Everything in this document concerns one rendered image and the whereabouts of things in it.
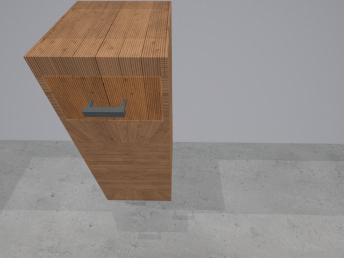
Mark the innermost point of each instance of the drawer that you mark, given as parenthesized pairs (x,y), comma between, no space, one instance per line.
(143,95)

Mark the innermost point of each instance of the handle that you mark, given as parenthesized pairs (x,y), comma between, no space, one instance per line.
(90,111)

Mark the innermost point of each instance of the cabinet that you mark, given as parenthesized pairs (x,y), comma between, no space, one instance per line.
(130,159)

